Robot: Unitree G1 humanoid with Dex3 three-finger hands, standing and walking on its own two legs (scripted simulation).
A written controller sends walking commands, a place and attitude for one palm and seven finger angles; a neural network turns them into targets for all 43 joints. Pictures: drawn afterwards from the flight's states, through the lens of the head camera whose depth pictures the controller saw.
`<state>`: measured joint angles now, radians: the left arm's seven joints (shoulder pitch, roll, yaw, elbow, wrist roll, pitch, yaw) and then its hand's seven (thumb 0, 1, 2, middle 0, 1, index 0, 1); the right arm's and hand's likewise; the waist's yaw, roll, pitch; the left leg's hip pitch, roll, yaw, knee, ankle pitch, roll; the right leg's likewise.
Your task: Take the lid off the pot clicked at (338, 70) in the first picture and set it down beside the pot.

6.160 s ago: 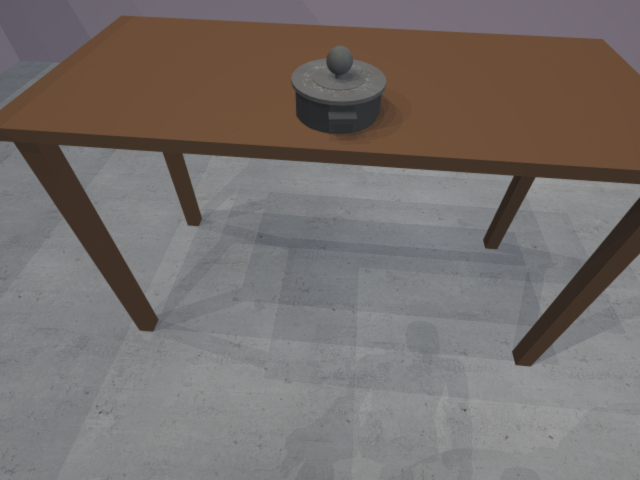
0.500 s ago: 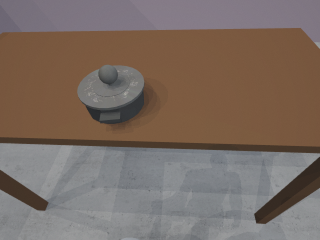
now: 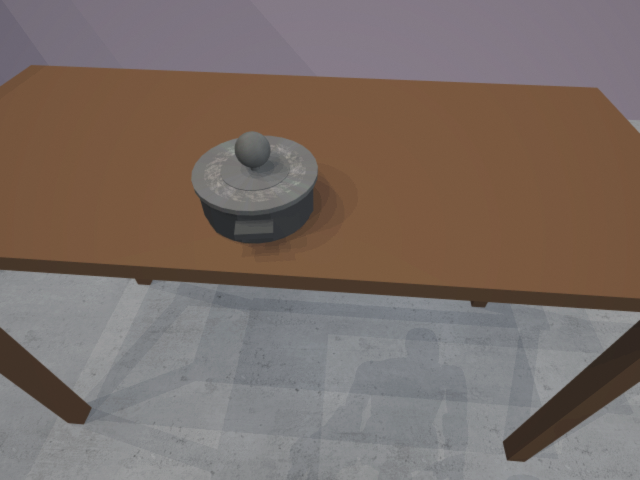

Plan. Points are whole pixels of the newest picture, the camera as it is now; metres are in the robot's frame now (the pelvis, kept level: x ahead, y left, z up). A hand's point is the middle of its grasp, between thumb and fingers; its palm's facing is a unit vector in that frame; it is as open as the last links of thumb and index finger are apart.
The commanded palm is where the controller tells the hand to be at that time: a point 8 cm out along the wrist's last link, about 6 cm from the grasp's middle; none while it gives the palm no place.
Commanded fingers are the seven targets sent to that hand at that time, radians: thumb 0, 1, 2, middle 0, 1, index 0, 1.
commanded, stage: come to a stop and stand still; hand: left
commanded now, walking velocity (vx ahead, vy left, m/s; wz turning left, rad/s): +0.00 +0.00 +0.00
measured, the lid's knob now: (252, 149) +0.50 +0.14 +0.17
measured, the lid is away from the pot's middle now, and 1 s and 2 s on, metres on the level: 0.00 0.00 0.00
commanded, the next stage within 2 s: look again from close up in 0.08 s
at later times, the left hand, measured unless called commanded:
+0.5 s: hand out of the picture +0.03 +0.20 -0.17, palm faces +0.02 -0.97 -0.23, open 7.3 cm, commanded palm none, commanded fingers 0.00 0.90 0.90 -0.20 -0.30 -0.20 -0.30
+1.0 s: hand out of the picture +0.03 +0.20 -0.17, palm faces +0.01 -0.98 -0.21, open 7.3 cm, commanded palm none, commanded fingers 0.00 0.90 0.90 -0.20 -0.30 -0.20 -0.30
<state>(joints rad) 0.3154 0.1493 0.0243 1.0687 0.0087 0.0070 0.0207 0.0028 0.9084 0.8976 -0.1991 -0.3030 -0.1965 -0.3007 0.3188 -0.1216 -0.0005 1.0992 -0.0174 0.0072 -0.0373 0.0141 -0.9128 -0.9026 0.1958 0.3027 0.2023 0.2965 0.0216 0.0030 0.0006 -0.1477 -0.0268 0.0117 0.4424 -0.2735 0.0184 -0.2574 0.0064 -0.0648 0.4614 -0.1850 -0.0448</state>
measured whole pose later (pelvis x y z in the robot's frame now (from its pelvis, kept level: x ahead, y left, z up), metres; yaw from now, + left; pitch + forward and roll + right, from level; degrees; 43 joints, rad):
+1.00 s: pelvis +0.02 +0.02 +0.00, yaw -2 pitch -2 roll +0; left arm 0.28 0.14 0.00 1.07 0.00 0.00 0.04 0.01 0.92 0.90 -0.20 -0.30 -0.20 -0.30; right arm 0.28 -0.14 0.01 1.09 -0.01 -0.03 -0.04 0.01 -0.91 -0.90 0.19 0.30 0.20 0.30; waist 0.00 0.01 0.06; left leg -0.11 -0.05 0.05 0.45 -0.32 0.05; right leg -0.24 -0.01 -0.03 0.51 -0.23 -0.01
